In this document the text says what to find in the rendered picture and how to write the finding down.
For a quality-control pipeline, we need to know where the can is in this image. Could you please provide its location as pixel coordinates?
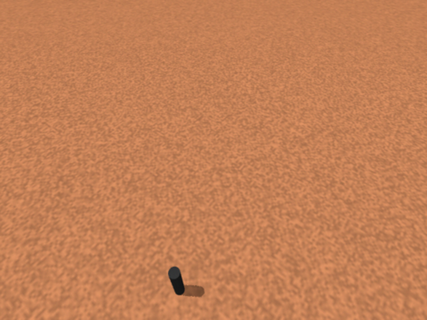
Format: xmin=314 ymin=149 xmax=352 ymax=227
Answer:
xmin=168 ymin=267 xmax=185 ymax=295

